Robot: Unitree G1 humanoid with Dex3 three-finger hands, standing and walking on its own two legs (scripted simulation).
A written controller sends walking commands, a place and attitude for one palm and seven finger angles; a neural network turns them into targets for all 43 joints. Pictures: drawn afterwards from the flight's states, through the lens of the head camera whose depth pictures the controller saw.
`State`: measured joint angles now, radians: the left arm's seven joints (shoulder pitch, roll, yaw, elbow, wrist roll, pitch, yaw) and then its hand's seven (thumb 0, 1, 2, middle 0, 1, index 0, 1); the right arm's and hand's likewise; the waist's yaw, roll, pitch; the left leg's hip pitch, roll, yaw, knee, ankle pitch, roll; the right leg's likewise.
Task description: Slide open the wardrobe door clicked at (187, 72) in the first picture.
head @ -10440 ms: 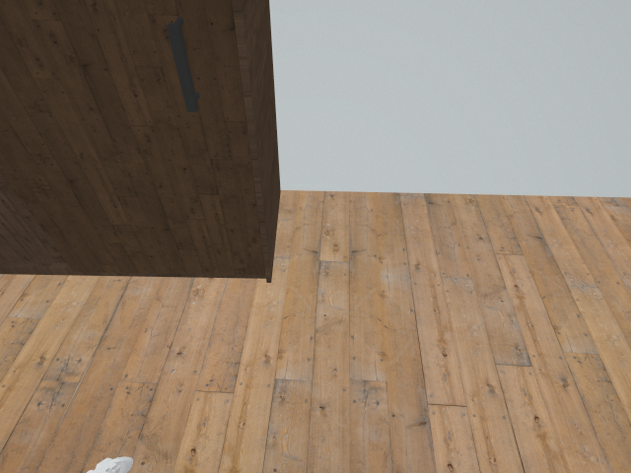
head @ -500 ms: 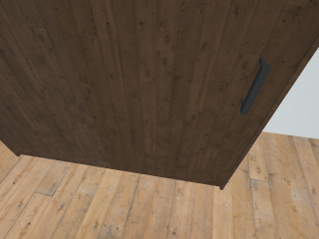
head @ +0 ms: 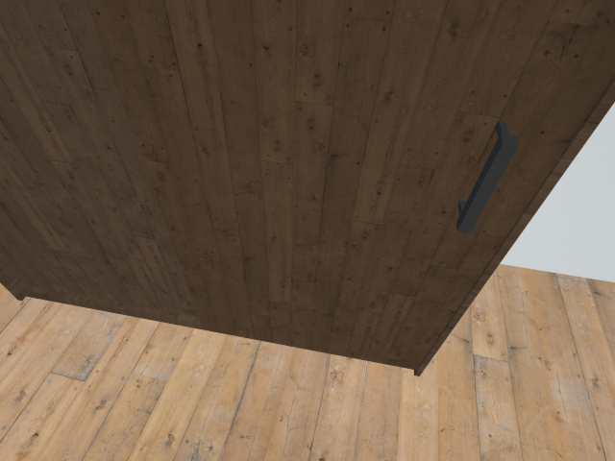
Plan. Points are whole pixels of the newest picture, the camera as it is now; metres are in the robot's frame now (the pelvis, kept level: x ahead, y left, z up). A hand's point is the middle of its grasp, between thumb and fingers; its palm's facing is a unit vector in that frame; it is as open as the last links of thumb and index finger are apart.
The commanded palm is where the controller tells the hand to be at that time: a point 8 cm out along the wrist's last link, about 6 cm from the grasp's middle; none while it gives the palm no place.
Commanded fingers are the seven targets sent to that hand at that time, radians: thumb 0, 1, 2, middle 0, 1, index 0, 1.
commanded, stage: look again from close up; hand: right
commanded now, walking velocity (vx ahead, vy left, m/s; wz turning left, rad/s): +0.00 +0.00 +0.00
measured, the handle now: (481, 179) +0.53 -0.24 +0.10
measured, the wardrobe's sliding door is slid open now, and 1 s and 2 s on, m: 0.00 0.00 0.00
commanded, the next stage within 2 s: shuffle to correct the standing spot in 0.74 s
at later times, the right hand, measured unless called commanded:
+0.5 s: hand out of the picture +0.03 -0.17 -0.17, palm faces +0.02 +0.98 -0.22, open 7.4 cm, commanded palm none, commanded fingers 0.00 -0.90 -0.90 0.20 0.30 0.20 0.30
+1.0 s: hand out of the picture +0.02 -0.16 -0.17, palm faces +0.06 +0.98 -0.20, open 7.4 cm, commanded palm none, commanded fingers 0.00 -0.90 -0.90 0.20 0.30 0.20 0.30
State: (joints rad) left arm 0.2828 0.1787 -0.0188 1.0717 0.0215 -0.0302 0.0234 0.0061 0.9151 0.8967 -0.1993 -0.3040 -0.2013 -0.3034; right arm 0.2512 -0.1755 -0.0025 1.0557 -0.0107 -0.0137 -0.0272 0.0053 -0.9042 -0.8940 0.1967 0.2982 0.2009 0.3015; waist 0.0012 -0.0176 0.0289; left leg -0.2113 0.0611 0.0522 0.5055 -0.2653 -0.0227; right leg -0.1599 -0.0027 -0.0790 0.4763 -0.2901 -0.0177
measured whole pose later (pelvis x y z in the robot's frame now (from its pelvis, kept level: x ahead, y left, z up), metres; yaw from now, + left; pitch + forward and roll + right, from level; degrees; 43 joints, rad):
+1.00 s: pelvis +0.00 +0.02 +0.00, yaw -1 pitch -1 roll +0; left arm 0.27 0.18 -0.01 1.11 0.02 0.00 0.02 0.00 0.91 0.90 -0.20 -0.30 -0.20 -0.30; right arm 0.26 -0.17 -0.02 1.07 -0.02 -0.01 -0.02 0.01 -0.90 -0.89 0.20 0.30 0.20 0.30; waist -0.01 0.00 0.04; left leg -0.20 0.03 0.09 0.50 -0.27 0.01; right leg -0.18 -0.04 -0.05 0.52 -0.32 0.01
